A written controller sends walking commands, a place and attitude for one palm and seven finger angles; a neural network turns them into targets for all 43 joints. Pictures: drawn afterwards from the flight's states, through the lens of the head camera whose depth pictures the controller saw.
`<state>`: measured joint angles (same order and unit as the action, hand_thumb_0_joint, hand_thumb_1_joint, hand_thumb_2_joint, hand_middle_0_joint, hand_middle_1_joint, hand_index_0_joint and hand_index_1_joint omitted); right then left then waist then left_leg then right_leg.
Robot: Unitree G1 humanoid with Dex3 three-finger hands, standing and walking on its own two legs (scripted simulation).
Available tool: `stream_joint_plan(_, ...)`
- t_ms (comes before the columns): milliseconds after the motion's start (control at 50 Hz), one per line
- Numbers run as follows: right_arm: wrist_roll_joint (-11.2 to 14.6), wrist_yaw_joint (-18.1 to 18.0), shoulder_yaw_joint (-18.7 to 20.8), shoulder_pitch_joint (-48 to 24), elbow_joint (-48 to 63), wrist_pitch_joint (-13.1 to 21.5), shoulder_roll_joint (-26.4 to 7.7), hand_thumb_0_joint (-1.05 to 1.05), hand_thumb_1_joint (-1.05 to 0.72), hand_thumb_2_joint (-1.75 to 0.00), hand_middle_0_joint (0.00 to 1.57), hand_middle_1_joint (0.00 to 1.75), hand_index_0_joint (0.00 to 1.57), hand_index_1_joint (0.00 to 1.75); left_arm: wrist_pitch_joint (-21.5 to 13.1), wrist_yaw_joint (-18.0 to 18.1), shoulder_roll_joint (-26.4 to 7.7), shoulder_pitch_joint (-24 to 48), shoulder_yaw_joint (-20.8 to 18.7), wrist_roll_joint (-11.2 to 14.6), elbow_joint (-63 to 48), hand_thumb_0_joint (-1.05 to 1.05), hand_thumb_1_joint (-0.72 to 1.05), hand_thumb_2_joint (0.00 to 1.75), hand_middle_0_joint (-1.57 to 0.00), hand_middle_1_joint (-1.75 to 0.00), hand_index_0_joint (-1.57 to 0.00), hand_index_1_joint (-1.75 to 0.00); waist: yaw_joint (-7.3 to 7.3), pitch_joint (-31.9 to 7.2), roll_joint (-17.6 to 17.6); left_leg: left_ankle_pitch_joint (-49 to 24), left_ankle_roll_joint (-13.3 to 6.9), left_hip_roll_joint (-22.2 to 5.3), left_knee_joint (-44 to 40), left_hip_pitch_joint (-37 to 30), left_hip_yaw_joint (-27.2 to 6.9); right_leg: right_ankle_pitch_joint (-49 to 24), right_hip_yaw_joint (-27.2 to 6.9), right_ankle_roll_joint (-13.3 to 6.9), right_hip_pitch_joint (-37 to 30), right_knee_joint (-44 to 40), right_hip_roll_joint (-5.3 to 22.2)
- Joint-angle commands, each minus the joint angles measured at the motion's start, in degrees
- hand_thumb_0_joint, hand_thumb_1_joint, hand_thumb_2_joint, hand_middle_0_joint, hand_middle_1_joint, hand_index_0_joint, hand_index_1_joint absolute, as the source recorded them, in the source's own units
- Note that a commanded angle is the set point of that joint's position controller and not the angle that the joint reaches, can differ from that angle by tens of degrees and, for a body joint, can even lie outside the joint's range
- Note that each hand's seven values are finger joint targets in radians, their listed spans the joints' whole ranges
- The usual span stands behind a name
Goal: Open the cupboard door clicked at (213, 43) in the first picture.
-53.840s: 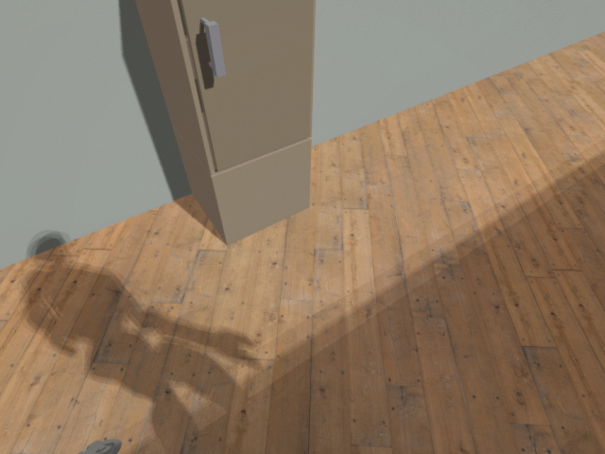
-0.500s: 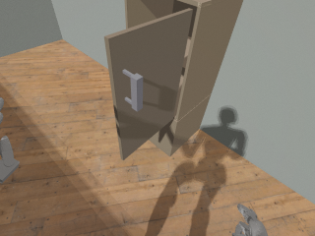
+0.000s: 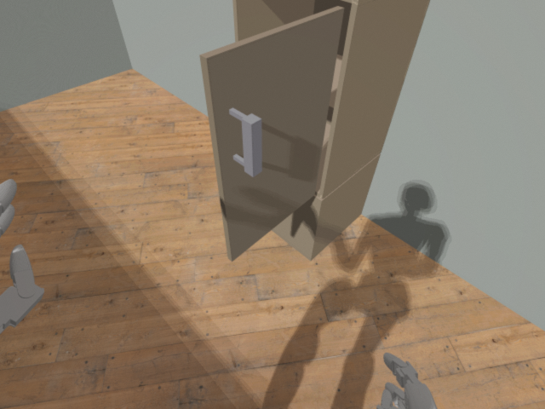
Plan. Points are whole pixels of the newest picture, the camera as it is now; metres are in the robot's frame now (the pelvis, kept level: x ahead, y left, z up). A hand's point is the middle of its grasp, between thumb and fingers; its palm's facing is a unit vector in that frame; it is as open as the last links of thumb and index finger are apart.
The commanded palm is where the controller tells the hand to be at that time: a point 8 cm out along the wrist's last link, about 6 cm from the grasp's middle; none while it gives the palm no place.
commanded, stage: stop stepping back and stand still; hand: left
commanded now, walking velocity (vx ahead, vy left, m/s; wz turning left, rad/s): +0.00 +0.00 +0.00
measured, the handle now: (244, 142) +0.59 +0.09 +0.08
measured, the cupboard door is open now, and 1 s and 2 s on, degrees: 91 91 91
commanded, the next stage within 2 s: let the arm hang, fingers relaxed in 0.06 s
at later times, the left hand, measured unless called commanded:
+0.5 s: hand out of the picture +0.03 +0.18 -0.17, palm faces +0.08 -0.98 -0.19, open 6.9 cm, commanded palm none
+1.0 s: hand out of the picture -0.04 +0.16 -0.17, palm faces +0.11 -0.98 -0.18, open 7.4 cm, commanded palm none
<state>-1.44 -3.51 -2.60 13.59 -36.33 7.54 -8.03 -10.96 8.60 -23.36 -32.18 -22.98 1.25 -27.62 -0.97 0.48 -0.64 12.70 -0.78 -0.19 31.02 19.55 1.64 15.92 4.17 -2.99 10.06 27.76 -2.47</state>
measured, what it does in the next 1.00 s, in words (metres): stands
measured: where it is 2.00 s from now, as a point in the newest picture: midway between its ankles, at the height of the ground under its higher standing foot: outside the picture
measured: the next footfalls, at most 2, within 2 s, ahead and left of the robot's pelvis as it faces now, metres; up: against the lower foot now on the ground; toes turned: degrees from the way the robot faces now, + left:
none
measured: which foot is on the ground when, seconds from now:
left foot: down 0.00-1.00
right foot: down 0.00-1.00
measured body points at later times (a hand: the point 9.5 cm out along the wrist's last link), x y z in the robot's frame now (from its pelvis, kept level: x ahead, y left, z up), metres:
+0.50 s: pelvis -0.01 +0.00 +0.00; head +0.01 +0.01 +0.45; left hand +0.02 +0.23 -0.15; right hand +0.06 -0.25 -0.14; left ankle +0.05 +0.12 -0.73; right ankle -0.01 -0.10 -0.73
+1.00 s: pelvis -0.01 +0.00 +0.01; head -0.01 +0.00 +0.45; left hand -0.05 +0.21 -0.16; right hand -0.02 -0.20 -0.16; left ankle +0.05 +0.12 -0.73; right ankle -0.01 -0.10 -0.73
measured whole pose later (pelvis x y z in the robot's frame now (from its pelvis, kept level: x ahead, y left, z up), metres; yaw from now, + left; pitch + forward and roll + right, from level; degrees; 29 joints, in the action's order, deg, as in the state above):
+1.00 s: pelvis -0.01 +0.00 +0.01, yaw +4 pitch -3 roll +0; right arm -1.3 -2.0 0.0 17.5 -66.5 -1.4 -6.7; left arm 0.2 1.8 -6.7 -17.8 -0.3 -0.4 66.5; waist -0.6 2.6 -1.5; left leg 8.0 -0.5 1.4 25.3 14.2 -2.5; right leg 15.1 0.2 -1.6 7.8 26.0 -2.0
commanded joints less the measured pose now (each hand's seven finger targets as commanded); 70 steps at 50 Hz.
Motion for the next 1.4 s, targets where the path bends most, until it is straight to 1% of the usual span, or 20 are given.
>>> stream_joint_plan(0, 0.8, -0.5, 4.8, -4.3, 6.8, 0.9, -9.6, 0.00, -0.90, -0.90, 0.20, 0.30, 0.20, 0.30, -2.4, 1.1, -9.5, 2.9, -7.7, 1.2, -6.1, 0.00, 0.90, 0.90, -0.20, -0.30, -0.20, -0.30, -0.17, 0.2, 9.9, 6.8, 1.2, -1.0, 17.4, 7.0, -3.2, 8.5, -23.4, -6.8, 4.1, -17.0, 18.1)
stream_joint_plan(60, 1.3, -1.1, 3.8, -5.9, 6.8, 1.5, -9.0, 0.00, -0.90, -0.90, 0.20, 0.30, 0.20, 0.30, -3.5, 1.3, -10.0, 6.5, -7.3, 0.9, -6.1, 0.00, 0.90, 0.90, -0.20, -0.30, -0.20, -0.30, 0.31, -0.7, 5.5, 5.2, 0.5, -2.0, 5.8, 2.5, -1.7, -12.0, -14.0, -4.4, -0.5, -9.7, 15.1)
stream_joint_plan(100, 1.4, -1.5, 3.9, -6.0, 7.0, 2.2, -9.5, 0.00, -0.90, -0.90, 0.20, 0.30, 0.20, 0.30, -3.8, 1.2, -9.3, 7.1, -6.5, 1.0, -6.6, 0.00, 0.90, 0.90, -0.20, -0.30, -0.20, -0.30, 0.58, -2.5, 2.8, -4.4, -0.3, -1.4, -4.6, -6.2, -1.1, -15.8, -10.0, -0.6, -0.2, -6.2, 11.0)
stream_joint_plan(120, 1.4, -1.5, 4.5, -6.3, 7.4, 2.4, -10.4, 0.00, -0.90, -0.90, 0.20, 0.30, 0.20, 0.30, -4.0, 1.1, -9.5, 7.6, -6.4, 1.0, -8.3, 0.00, 0.90, 0.90, -0.20, -0.30, -0.20, -0.30, 1.14, -3.5, 0.3, -11.6, -1.0, -3.6, -6.7, -9.8, -3.0, -15.4, -8.1, 1.5, 0.1, -4.4, 8.3)
stream_joint_plan(140, 1.1, 3.9, 7.2, -6.9, -5.4, 5.8, -18.0, 0.00, -0.90, -0.90, 0.20, 0.30, 0.20, 0.30, 2.9, -6.3, 1.8, 7.5, 17.7, -2.6, 35.0, 0.00, 0.90, 0.90, -0.20, -0.30, -0.20, -0.30, -2.27, -1.4, -3.7, -28.2, -2.5, -8.6, 1.5, -9.4, -9.7, -14.4, -0.8, 1.9, 12.5, 8.1, 8.5)
stream_joint_plan(160, 1.1, 3.7, 7.6, -2.5, -5.1, -0.3, -19.4, 0.00, -0.90, -0.90, 0.20, 0.30, 0.20, 0.30, 9.2, -7.7, 4.0, 6.7, 16.2, -3.2, 36.3, 0.00, 0.90, 0.90, -0.20, -0.30, -0.20, -0.30, -0.19, -3.1, -5.2, -34.5, -6.1, -11.7, -1.4, -5.1, -13.3, -7.2, -3.1, 2.6, 9.5, 11.0, 6.1)
stream_joint_plan(180, 0.6, 3.3, 6.6, -2.2, -5.0, -2.1, -16.9, 0.00, -0.90, -0.90, 0.20, 0.30, 0.20, 0.30, 10.9, -7.8, 5.6, 8.0, 16.0, -3.1, 38.0, 0.00, 0.90, 0.90, -0.20, -0.30, -0.20, -0.30, 0.06, -4.2, -7.7, -33.3, -9.7, -14.6, -5.2, -1.5, -19.3, 6.5, -2.4, 2.9, 9.6, 17.6, 3.7)
stream_joint_plan(220, -1.0, 2.7, 5.7, -3.2, -4.2, -3.6, -16.7, 0.00, -0.90, -0.90, 0.20, 0.30, 0.20, 0.30, 11.1, -8.1, 4.9, 12.3, 17.0, -2.8, 43.3, 0.00, 0.90, 0.90, -0.20, -0.30, -0.20, -0.30, 0.06, -3.8, -2.2, -28.8, -12.7, -16.1, -9.4, -0.7, -24.7, 16.9, -7.1, 2.8, 11.4, 23.9, 2.7)
stream_joint_plan(240, -1.5, 2.6, 5.5, -4.1, -4.3, -4.1, -16.7, 0.00, -0.90, -0.90, 0.20, 0.30, 0.20, 0.30, 10.7, -8.2, 4.3, 13.9, 17.6, -2.9, 47.1, 0.00, 0.90, 0.90, -0.20, -0.30, -0.20, -0.30, 1.17, -5.5, 1.8, -30.6, -12.1, -14.8, -7.6, -3.7, -22.5, 15.3, -7.6, 2.5, 10.3, 19.7, 3.2)
stream_joint_plan(280, -0.8, 2.6, 5.3, -6.2, -5.8, -5.2, -16.6, 0.00, -0.90, -0.90, 0.20, 0.30, 0.20, 0.30, 10.3, -8.0, 2.6, 13.6, 17.9, -2.9, 56.3, 0.00, 0.90, 0.90, -0.20, -0.30, -0.20, -0.30, 3.14, -8.4, 3.3, -26.8, -7.8, -10.2, -4.3, -2.7, -15.4, 1.4, -6.5, 2.6, -0.4, 4.9, 3.3)
stream_joint_plan(320, 0.4, 3.0, 4.5, -5.9, -8.5, -5.8, -12.3, 0.00, -0.90, -0.90, 0.20, 0.30, 0.20, 0.30, 10.1, -7.8, 0.4, 15.7, 18.9, -2.9, 64.1, 0.00, 0.90, 0.90, -0.20, -0.30, -0.20, -0.30, 1.22, -6.5, 5.1, -8.2, -1.5, -2.4, -3.3, -0.4, -8.2, -7.8, -14.3, 0.0, -2.0, -4.7, 10.5)
stream_joint_plan(340, 0.4, 3.3, 4.2, -4.5, -9.8, -6.5, -11.7, 0.00, -0.90, -0.90, 0.20, 0.30, 0.20, 0.30, 10.3, -7.9, -0.2, 18.3, 19.7, -2.6, 66.7, 0.00, 0.90, 0.90, -0.20, -0.30, -0.20, -0.30, -0.20, -4.8, 2.2, -3.7, -0.3, -1.1, -3.7, -3.3, -7.1, -4.7, -15.2, -1.5, 2.3, -6.3, 12.3)
stream_joint_plan(360, 0.0, 3.0, 4.0, -5.0, -12.0, -7.2, -10.8, 0.00, -0.90, -0.90, 0.20, 0.30, 0.20, 0.30, 10.2, -7.7, 0.7, 20.5, 20.4, -2.4, 70.1, 0.00, 0.90, 0.90, -0.20, -0.30, -0.20, -0.30, -0.47, -4.0, 4.8, -3.8, 0.1, -0.3, -2.6, -5.7, -6.2, -3.9, -15.9, -1.8, 4.6, -8.1, 11.6)
stream_joint_plan(380, 0.0, 2.8, 3.8, -4.4, -13.7, -7.4, -10.4, 0.00, -0.90, -0.90, 0.20, 0.30, 0.20, 0.30, 10.0, -7.6, 1.5, 21.2, 20.9, -2.1, 73.0, 0.00, 0.90, 0.90, -0.20, -0.30, -0.20, -0.30, -0.63, -3.1, 4.7, -5.2, 0.2, -0.5, -2.6, -7.7, -5.9, -5.5, -15.3, -2.0, 5.5, -9.0, 11.4)
stream_joint_plan(420, 0.2, 2.5, 3.6, -2.8, -17.3, -7.6, -9.7, 0.00, -0.90, -0.90, 0.20, 0.30, 0.20, 0.30, 10.0, -7.4, 3.2, 20.5, 21.5, -1.7, 78.3, 0.00, 0.90, 0.90, -0.20, -0.30, -0.20, -0.30, -1.04, -1.9, -2.0, -7.8, 0.2, -2.0, -5.3, -10.5, -7.1, -4.1, -13.3, -1.2, 6.1, -9.2, 9.3)
stream_joint_plan(480, 0.2, 1.9, 3.7, -1.5, -20.6, -7.8, -8.8, 0.00, -0.90, -0.90, 0.20, 0.30, 0.20, 0.30, 10.2, -7.1, 5.4, 17.1, 21.1, -1.6, 83.8, 0.00, 0.90, 0.90, -0.20, -0.30, -0.20, -0.30, 0.14, -0.7, -8.2, -5.4, -0.6, -3.7, -8.5, -7.9, -9.0, -2.7, -10.9, -0.4, 1.8, -9.6, 7.3)
stream_joint_plan(580, 0.3, 1.5, 3.8, 2.3, -24.8, -8.3, -7.7, 0.00, -0.90, -0.90, 0.20, 0.30, 0.20, 0.30, 10.5, -7.1, 6.9, 15.0, 21.8, -1.5, 89.5, 0.00, 0.90, 0.90, -0.20, -0.30, -0.20, -0.30, 0.04, 3.1, -0.4, -1.2, -0.7, -3.8, -10.1, -7.8, -8.8, 2.6, -10.1, -0.4, 3.9, -11.9, 7.1)
stream_joint_plan(720, 0.3, 1.3, 3.7, 5.5, -27.6, -8.4, -5.9, 0.00, -0.90, -0.90, 0.20, 0.30, 0.20, 0.30, 10.7, -6.7, 8.5, 11.7, 21.8, -1.5, 92.5, 0.00, 0.90, 0.90, -0.20, -0.30, -0.20, -0.30, 0.28, 4.5, 2.4, -1.2, -1.1, -3.5, -10.4, -8.1, -8.4, 4.8, -9.7, -0.4, 4.9, -11.6, 7.1)
stream_joint_plan(1060, 0.1, 1.2, 3.7, 6.9, -28.2, -7.9, -3.6, 0.00, -0.90, -0.90, 0.20, 0.30, 0.20, 0.30, 10.5, -6.3, 10.6, 10.5, 21.2, -1.7, 92.7, 0.00, 0.90, 0.90, -0.20, -0.30, -0.20, -0.30, 0.64, 7.1, -1.0, 0.8, -1.3, -3.3, -11.7, -5.0, -9.2, 4.0, -9.1, -0.1, 5.3, -9.8, 6.7)
stream_joint_plan(1380, 0.3, 1.2, 4.5, 3.6, -27.1, -7.3, -7.8, 0.00, -0.90, -0.90, 0.20, 0.30, 0.20, 0.30, 10.0, -6.7, 7.5, 13.2, 20.8, -1.8, 92.0, 0.00, 0.90, 0.90, -0.20, -0.30, -0.20, -0.30, 0.54, 4.4, -0.2, -1.5, -1.6, -4.3, -12.8, -7.6, -10.4, 0.0, -8.8, 0.0, 2.7, -9.7, 6.9)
